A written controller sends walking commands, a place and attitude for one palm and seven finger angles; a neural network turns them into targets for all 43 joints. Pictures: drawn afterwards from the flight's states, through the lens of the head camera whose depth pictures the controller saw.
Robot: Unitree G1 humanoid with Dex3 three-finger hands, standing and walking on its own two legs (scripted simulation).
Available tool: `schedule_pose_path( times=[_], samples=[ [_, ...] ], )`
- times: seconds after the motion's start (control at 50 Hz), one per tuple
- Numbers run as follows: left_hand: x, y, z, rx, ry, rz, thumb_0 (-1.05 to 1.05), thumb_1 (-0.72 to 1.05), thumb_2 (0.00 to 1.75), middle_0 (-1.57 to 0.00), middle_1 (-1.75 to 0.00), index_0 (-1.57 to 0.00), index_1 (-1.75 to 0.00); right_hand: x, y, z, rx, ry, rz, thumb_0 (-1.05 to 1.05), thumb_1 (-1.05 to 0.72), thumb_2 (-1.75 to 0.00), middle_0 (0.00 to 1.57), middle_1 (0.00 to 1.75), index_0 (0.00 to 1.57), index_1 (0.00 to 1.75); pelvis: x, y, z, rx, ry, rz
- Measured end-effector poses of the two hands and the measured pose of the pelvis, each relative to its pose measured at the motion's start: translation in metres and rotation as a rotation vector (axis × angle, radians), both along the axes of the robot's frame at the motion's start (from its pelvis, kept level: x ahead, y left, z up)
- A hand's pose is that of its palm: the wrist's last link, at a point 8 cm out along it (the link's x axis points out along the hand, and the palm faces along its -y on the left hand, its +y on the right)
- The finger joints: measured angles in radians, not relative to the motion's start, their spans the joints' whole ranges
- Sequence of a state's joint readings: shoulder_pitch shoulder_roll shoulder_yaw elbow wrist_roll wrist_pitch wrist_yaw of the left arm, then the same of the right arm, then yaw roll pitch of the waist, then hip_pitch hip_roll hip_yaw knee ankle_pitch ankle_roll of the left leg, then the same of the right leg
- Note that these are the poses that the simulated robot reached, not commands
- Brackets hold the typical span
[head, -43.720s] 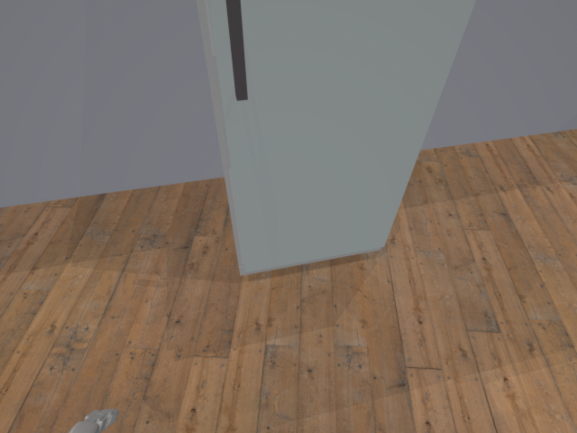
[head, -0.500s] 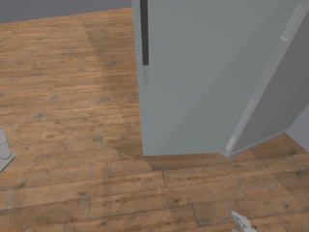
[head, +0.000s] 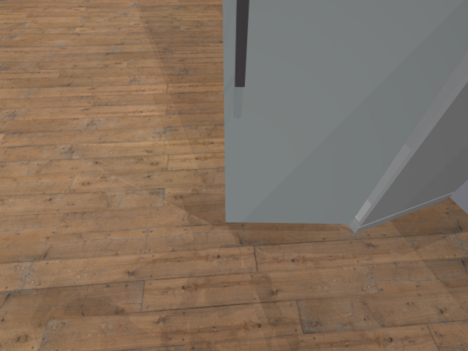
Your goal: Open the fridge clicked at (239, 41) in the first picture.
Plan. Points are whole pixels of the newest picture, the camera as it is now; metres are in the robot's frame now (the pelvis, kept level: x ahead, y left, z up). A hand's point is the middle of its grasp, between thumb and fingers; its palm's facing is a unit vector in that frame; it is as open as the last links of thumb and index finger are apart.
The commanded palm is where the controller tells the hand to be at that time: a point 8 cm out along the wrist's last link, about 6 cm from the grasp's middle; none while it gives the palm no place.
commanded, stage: let the arm hang, fingers relaxed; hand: left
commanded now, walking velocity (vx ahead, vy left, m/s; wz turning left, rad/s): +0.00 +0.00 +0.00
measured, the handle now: (241, 19) +0.70 +0.02 +0.22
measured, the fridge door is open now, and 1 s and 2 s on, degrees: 69 69 69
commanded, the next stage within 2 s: look to check the result in 0.62 s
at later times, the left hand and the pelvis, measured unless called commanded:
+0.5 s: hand out of the picture +0.03 +0.20 -0.17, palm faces -0.01 -0.98 -0.18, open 7.3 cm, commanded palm none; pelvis +0.02 +0.03 +0.01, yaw -2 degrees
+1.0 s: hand out of the picture +0.02 +0.21 -0.17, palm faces -0.01 -0.99 -0.15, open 7.3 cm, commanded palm none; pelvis +0.02 +0.05 +0.01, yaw -2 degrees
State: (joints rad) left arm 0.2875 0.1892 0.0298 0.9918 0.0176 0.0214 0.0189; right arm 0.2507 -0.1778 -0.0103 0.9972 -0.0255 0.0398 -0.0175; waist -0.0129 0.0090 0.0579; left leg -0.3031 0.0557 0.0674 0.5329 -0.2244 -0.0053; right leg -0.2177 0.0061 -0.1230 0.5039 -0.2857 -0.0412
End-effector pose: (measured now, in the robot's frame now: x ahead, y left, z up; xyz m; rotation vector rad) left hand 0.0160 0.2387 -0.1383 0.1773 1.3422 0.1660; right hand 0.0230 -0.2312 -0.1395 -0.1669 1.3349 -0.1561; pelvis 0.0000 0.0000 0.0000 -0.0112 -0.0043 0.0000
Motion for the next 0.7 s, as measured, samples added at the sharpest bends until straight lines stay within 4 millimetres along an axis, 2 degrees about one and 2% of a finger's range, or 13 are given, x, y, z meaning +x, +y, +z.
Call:
schedule_pose_path(
  times=[0.1,0.28,0.4,0.7],
  samples=[
    [-0.004,0.008,0.004,0.004,0.05,-0.003,-0.01,0.94,0.89,-0.2,-0.3,-0.2,-0.3,-0.012,0.015,-0.002,0.021,0.042,-0.026,0.01,-0.91,-0.9,0.2,0.3,0.19,0.3,0.006,0.009,0.005,-0.001,-0.001,-0.014],
    [0.014,0.006,0.002,-0.031,0.029,-0.012,0.0,0.91,0.89,-0.2,-0.3,-0.2,-0.3,-0.021,0.036,-0.001,0.034,0.082,-0.043,0.01,-0.92,-0.9,0.2,0.3,0.19,0.3,0.014,0.022,0.008,0.005,-0.008,-0.027],
    [0.018,0.011,0.0,-0.034,0.032,-0.016,0.01,0.93,0.89,-0.2,-0.3,-0.2,-0.3,-0.021,0.043,0.0,0.031,0.082,-0.057,0.01,-0.92,-0.9,0.2,0.3,0.2,0.3,0.017,0.028,0.008,0.007,-0.013,-0.033],
    [0.003,0.014,-0.003,-0.059,0.091,-0.006,0.01,0.91,0.89,-0.2,-0.3,-0.2,-0.3,-0.02,0.056,0.002,0.027,0.095,-0.061,0.01,-0.92,-0.9,0.2,0.3,0.19,0.3,0.021,0.04,0.008,0.008,-0.01,-0.038]
  ],
)
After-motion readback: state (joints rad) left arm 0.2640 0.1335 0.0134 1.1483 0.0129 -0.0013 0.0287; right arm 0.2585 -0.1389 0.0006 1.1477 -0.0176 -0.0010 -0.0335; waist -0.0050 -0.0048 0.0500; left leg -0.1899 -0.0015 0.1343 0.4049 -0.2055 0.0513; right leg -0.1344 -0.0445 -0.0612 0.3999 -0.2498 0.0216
